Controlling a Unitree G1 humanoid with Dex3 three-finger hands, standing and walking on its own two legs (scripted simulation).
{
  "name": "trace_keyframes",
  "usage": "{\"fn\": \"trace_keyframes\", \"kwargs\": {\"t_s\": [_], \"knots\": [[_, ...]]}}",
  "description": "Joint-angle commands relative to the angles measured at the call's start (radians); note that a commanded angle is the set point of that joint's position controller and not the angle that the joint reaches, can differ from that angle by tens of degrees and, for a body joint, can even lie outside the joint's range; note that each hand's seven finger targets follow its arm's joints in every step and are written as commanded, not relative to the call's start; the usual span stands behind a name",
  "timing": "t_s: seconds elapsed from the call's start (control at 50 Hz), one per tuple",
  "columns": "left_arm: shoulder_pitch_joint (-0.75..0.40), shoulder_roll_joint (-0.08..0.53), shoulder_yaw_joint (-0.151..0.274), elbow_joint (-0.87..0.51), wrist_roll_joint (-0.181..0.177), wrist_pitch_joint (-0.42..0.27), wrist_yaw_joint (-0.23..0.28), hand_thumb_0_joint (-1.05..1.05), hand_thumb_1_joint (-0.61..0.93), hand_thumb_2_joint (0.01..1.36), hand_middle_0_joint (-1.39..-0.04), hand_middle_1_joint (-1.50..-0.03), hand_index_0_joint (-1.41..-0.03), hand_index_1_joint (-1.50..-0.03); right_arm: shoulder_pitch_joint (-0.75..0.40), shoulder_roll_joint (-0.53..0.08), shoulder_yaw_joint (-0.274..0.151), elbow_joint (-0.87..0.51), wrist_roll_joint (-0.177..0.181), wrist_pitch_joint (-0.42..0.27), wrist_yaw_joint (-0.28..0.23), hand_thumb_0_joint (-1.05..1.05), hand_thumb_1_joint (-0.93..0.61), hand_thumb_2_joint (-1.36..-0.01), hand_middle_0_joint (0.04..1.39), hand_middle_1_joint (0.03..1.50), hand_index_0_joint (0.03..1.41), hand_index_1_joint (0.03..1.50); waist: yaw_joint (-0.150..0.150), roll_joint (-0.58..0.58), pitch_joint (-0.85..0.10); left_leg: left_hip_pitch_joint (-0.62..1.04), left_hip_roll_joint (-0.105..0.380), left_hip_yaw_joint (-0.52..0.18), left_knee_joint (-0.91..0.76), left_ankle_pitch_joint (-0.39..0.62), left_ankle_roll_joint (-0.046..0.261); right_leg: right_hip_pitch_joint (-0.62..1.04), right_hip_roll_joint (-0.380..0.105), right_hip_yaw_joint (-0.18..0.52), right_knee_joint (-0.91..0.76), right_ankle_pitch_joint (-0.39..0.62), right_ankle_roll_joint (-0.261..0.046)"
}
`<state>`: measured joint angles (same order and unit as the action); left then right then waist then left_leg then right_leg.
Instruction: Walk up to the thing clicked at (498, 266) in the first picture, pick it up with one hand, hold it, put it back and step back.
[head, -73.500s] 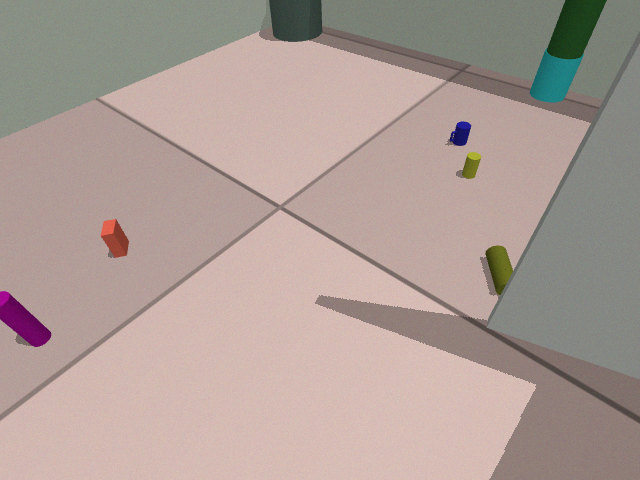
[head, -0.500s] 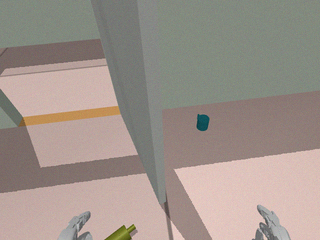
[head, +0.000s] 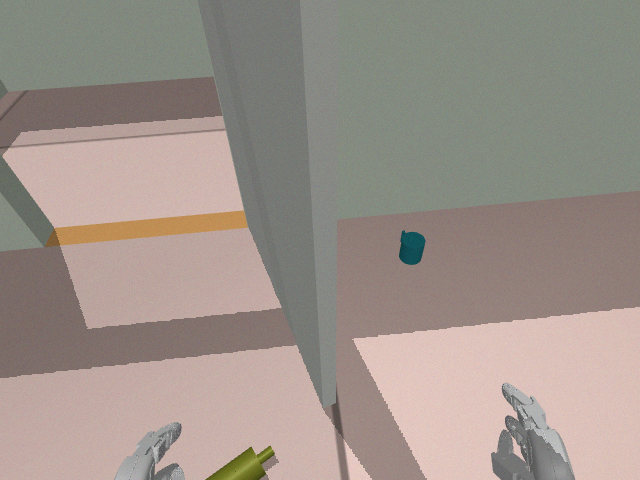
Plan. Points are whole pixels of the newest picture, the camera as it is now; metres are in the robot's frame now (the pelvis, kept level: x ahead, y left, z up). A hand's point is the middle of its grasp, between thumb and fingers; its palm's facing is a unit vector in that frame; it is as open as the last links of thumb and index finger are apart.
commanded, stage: home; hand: left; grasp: from above
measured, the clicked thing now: (234, 478) +0.32 +0.26 -0.67
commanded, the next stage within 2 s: stand in 1.16 s
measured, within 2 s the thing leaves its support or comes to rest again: neither
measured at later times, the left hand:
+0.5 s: hand (189, 474) +0.18 +0.18 -0.04, palm faces +0.05 -0.98 -0.21, open 7.4 cm
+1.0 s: hand out of the picture +0.18 +0.18 -0.04, palm faces +0.05 -0.98 -0.21, open 7.4 cm
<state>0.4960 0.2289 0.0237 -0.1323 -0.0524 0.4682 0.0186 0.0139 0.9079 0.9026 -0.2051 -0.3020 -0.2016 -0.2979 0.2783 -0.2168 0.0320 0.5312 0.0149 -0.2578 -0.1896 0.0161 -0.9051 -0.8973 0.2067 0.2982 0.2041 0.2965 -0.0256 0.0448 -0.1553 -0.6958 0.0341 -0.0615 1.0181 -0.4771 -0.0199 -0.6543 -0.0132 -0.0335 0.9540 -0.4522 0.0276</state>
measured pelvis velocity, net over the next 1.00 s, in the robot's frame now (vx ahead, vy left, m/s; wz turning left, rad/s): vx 0.01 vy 0.00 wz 0.00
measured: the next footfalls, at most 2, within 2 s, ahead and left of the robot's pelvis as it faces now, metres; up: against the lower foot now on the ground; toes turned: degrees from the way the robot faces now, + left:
none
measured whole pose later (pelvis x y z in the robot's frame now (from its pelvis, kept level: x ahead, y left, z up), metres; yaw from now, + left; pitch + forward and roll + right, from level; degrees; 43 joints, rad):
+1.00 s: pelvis +0.01 +0.00 +0.00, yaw +0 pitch +10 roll -2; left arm 0.50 0.23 0.02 -0.13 -0.06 0.45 0.02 0.01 0.91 0.90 -0.21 -0.30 -0.20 -0.30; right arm 0.29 -0.22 0.03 0.53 0.01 -0.22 -0.18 0.02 -0.91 -0.90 0.21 0.30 0.20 0.30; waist -0.03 0.05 -0.16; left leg -0.69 0.04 -0.07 1.02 -0.50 -0.02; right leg -0.65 -0.01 -0.04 0.95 -0.47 0.03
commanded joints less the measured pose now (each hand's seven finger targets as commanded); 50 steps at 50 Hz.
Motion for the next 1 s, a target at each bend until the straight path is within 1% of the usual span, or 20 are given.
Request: {"fn": "trace_keyframes", "kwargs": {"t_s": [0.0, 0.14, 0.18, 0.2, 0.28, 0.34, 0.4, 0.42, 0.5, 0.52, 0.54, 0.58, 0.6, 0.62, 0.8, 0.84, 0.92, 0.94, 0.96, 0.98], "knots": [[-0.032, 0.099, 0.059, -0.179, 0.007, -0.051, 0.01, 0.0, 0.9, 0.9, -0.2, -0.3, -0.2, -0.3, -0.068, -0.121, -0.052, -0.153, -0.003, -0.055, -0.02, 0.0, -0.9, -0.9, 0.2, 0.3, 0.2, 0.3, -0.01, -0.008, -0.047, 0.07, -0.029, 0.02, -0.194, 0.109, 0.03, 0.039, 0.035, -0.038, -0.161, 0.089, -0.026], [-0.036, 0.112, 0.07, -0.204, 0.005, -0.061, 0.013, 0.0, 0.9, 0.9, -0.2, -0.3, -0.2, -0.3, -0.061, -0.121, -0.056, -0.149, -0.005, -0.052, -0.02, 0.0, -0.9, -0.9, 0.2, 0.3, 0.2, 0.3, -0.005, 0.003, -0.086, 0.094, -0.029, 0.025, -0.18, 0.173, 0.028, 0.057, 0.035, -0.036, -0.156, 0.144, -0.027], [-0.018, 0.091, 0.057, -0.176, 0.003, -0.06, 0.01, 0.0, 0.9, 0.9, -0.2, -0.3, -0.2, -0.3, -0.063, -0.121, -0.054, -0.152, -0.006, -0.051, -0.018, 0.0, -0.9, -0.9, 0.2, 0.3, 0.2, 0.3, -0.009, -0.013, -0.079, 0.088, -0.027, 0.019, -0.182, 0.183, 0.029, 0.058, 0.037, -0.038, -0.151, 0.152, -0.027], [-0.017, 0.097, 0.066, -0.181, 0.006, -0.059, 0.011, 0.0, 0.9, 0.9, -0.2, -0.3, -0.2, -0.3, -0.063, -0.117, -0.055, -0.151, -0.006, -0.05, -0.019, 0.0, -0.9, -0.9, 0.2, 0.3, 0.2, 0.3, 0.001, 0.006, -0.08, 0.09, -0.03, 0.024, -0.176, 0.193, 0.027, 0.061, 0.033, -0.036, -0.152, 0.162, -0.028], [-0.015, 0.095, 0.058, -0.176, 0.008, -0.063, 0.009, 0.0, 0.9, 0.9, -0.2, -0.3, -0.2, -0.3, -0.058, -0.125, -0.058, -0.147, -0.008, -0.042, -0.013, 0.0, -0.9, -0.9, 0.2, 0.3, 0.2, 0.3, -0.008, 0.014, -0.084, 0.109, -0.019, 0.01, -0.187, 0.23, 0.02, 0.06, 0.039, -0.041, -0.137, 0.181, -0.03], [-0.042, 0.116, 0.074, -0.212, 0.006, -0.069, 0.012, 0.0, 0.9, 0.9, -0.2, -0.3, -0.2, -0.3, -0.048, -0.122, -0.061, -0.147, -0.006, -0.04, -0.014, 0.0, -0.9, -0.9, 0.2, 0.3, 0.2, 0.3, -0.007, 0.01, -0.104, 0.113, -0.025, 0.021, -0.17, 0.245, 0.025, 0.071, 0.035, -0.036, -0.144, 0.206, -0.027], [0.0, 0.079, 0.054, -0.156, 0.005, -0.063, 0.011, 0.0, 0.9, 0.9, -0.2, -0.3, -0.2, -0.3, -0.05, -0.12, -0.059, -0.15, -0.007, -0.039, -0.012, 0.0, -0.9, -0.9, 0.2, 0.3, 0.2, 0.3, -0.015, -0.007, -0.09, 0.111, -0.026, 0.025, -0.166, 0.256, 0.026, 0.068, 0.034, -0.034, -0.145, 0.219, -0.026], [-0.012, 0.089, 0.062, -0.174, 0.003, -0.065, 0.011, 0.0, 0.9, 0.9, -0.2, -0.3, -0.2, -0.3, -0.054, -0.121, -0.06, -0.151, -0.008, -0.039, -0.012, 0.0, -0.9, -0.9, 0.2, 0.3, 0.2, 0.3, -0.009, -0.011, -0.098, 0.11, -0.025, 0.024, -0.162, 0.261, 0.027, 0.074, 0.035, -0.035, -0.147, 0.226, -0.025], [-0.029, 0.122, 0.076, -0.211, 0.01, -0.069, 0.014, 0.0, 0.9, 0.9, -0.2, -0.3, -0.2, -0.3, -0.042, -0.126, -0.065, -0.14, -0.008, -0.033, -0.011, 0.0, -0.9, -0.9, 0.2, 0.3, 0.2, 0.3, -0.007, -0.005, -0.091, 0.114, -0.028, 0.028, -0.163, 0.257, 0.026, 0.075, 0.033, -0.034, -0.149, 0.222, -0.025], [-0.008, 0.094, 0.051, -0.166, 0.012, -0.066, 0.012, 0.0, 0.9, 0.9, -0.2, -0.3, -0.2, -0.3, -0.046, -0.122, -0.062, -0.144, -0.008, -0.031, -0.009, 0.0, -0.9, -0.9, 0.2, 0.3, 0.2, 0.3, -0.015, -0.011, -0.081, 0.106, -0.028, 0.024, -0.166, 0.253, 0.026, 0.067, 0.034, -0.034, -0.147, 0.217, -0.026], [0.003, 0.081, 0.048, -0.157, 0.007, -0.061, 0.009, 0.0, 0.9, 0.9, -0.2, -0.3, -0.2, -0.3, -0.05, -0.123, -0.061, -0.151, -0.006, -0.032, -0.007, 0.0, -0.9, -0.9, 0.2, 0.3, 0.2, 0.3, -0.008, -0.01, -0.069, 0.099, -0.026, 0.023, -0.171, 0.249, 0.025, 0.065, 0.033, -0.036, -0.145, 0.209, -0.029], [-0.03, 0.114, 0.077, -0.206, 0.005, -0.063, 0.014, 0.0, 0.9, 0.9, -0.2, -0.3, -0.2, -0.3, -0.054, -0.128, -0.064, -0.153, -0.005, -0.028, -0.006, 0.0, -0.9, -0.9, 0.2, 0.3, 0.2, 0.3, -0.001, 0.008, -0.085, 0.102, -0.026, 0.02, -0.175, 0.237, 0.024, 0.067, 0.034, -0.038, -0.147, 0.197, -0.029], [-0.028, 0.121, 0.075, -0.212, 0.008, -0.064, 0.012, 0.0, 0.9, 0.9, -0.2, -0.3, -0.2, -0.3, -0.048, -0.129, -0.064, -0.149, -0.006, -0.025, -0.005, 0.0, -0.9, -0.9, 0.2, 0.3, 0.2, 0.3, -0.003, 0.017, -0.095, 0.112, -0.026, 0.019, -0.177, 0.243, 0.023, 0.072, 0.034, -0.037, -0.144, 0.2, -0.03], [-0.025, 0.107, 0.058, -0.193, 0.007, -0.061, 0.011, 0.0, 0.9, 0.9, -0.2, -0.3, -0.2, -0.3, -0.055, -0.127, -0.061, -0.153, -0.005, -0.023, -0.004, 0.0, -0.9, -0.9, 0.2, 0.3, 0.2, 0.3, -0.01, 0.014, -0.074, 0.099, -0.026, 0.018, -0.179, 0.225, 0.024, 0.063, 0.035, -0.039, -0.149, 0.187, -0.028], [-0.029, 0.113, 0.07, -0.21, 0.005, -0.067, 0.014, 0.0, 0.9, 0.9, -0.2, -0.3, -0.2, -0.3, -0.048, -0.125, -0.062, -0.158, -0.006, -0.021, -0.004, 0.0, -0.9, -0.9, 0.2, 0.3, 0.2, 0.3, -0.014, -0.001, -0.09, 0.102, -0.026, 0.022, -0.168, 0.222, 0.027, 0.061, 0.035, -0.038, -0.147, 0.187, -0.027], [-0.006, 0.082, 0.049, -0.161, 0.004, -0.064, 0.011, 0.0, 0.9, 0.9, -0.2, -0.3, -0.2, -0.3, -0.053, -0.123, -0.058, -0.161, -0.006, -0.021, -0.004, 0.0, -0.9, -0.9, 0.2, 0.3, 0.2, 0.3, -0.016, -0.011, -0.084, 0.098, -0.027, 0.021, -0.168, 0.219, 0.028, 0.064, 0.033, -0.037, -0.149, 0.187, -0.026], [-0.045, 0.128, 0.08, -0.226, 0.006, -0.073, 0.017, 0.0, 0.9, 0.9, -0.2, -0.3, -0.2, -0.3, -0.049, -0.123, -0.06, -0.163, -0.004, -0.02, -0.006, 0.0, -0.9, -0.9, 0.2, 0.3, 0.2, 0.3, -0.009, -0.004, -0.093, 0.091, -0.031, 0.028, -0.165, 0.202, 0.03, 0.067, 0.032, -0.034, -0.156, 0.178, -0.025], [-0.015, 0.099, 0.063, -0.168, 0.007, -0.069, 0.014, 0.0, 0.9, 0.9, -0.2, -0.3, -0.2, -0.3, -0.049, -0.124, -0.059, -0.164, -0.004, -0.02, -0.005, 0.0, -0.9, -0.9, 0.2, 0.3, 0.2, 0.3, -0.015, -0.014, -0.068, 0.084, -0.031, 0.027, -0.168, 0.184, 0.031, 0.058, 0.032, -0.034, -0.159, 0.16, -0.025], [-0.042, 0.114, 0.067, -0.205, 0.006, -0.072, 0.016, 0.0, 0.9, 0.9, -0.2, -0.3, -0.2, -0.3, -0.053, -0.121, -0.058, -0.16, -0.003, -0.02, -0.006, 0.0, -0.9, -0.9, 0.2, 0.3, 0.2, 0.3, -0.012, -0.002, -0.058, 0.082, -0.029, 0.027, -0.177, 0.168, 0.03, 0.048, 0.034, -0.035, -0.16, 0.142, -0.027], [-0.013, 0.095, 0.06, -0.163, 0.006, -0.069, 0.013, 0.0, 0.9, 0.9, -0.2, -0.3, -0.2, -0.3, -0.054, -0.122, -0.058, -0.163, -0.005, -0.021, -0.006, 0.0, -0.9, -0.9, 0.2, 0.3, 0.2, 0.3, -0.016, -0.002, -0.069, 0.088, -0.03, 0.027, -0.173, 0.174, 0.03, 0.056, 0.033, -0.034, -0.16, 0.151, -0.026]]}}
